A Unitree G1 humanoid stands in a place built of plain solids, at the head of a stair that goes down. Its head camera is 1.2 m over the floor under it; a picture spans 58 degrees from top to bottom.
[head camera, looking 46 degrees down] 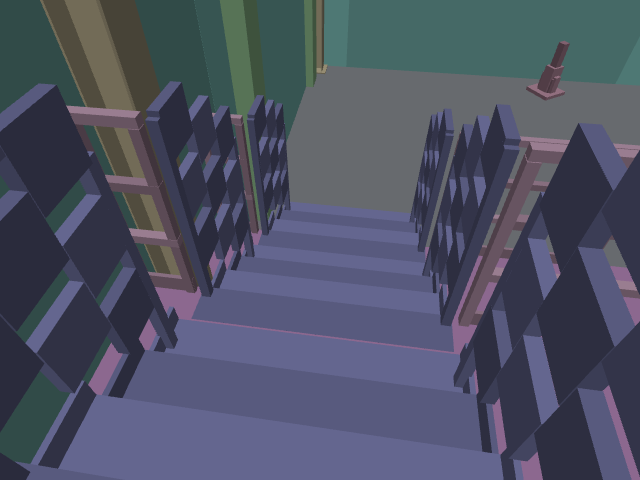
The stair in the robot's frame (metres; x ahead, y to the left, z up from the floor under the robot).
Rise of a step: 0.17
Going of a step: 0.26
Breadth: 1.32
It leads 8 degrees to the right of straight ahead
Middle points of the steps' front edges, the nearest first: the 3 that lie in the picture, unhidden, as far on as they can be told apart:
0.53 0.10 -0.17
0.79 0.06 -0.33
1.04 0.02 -0.50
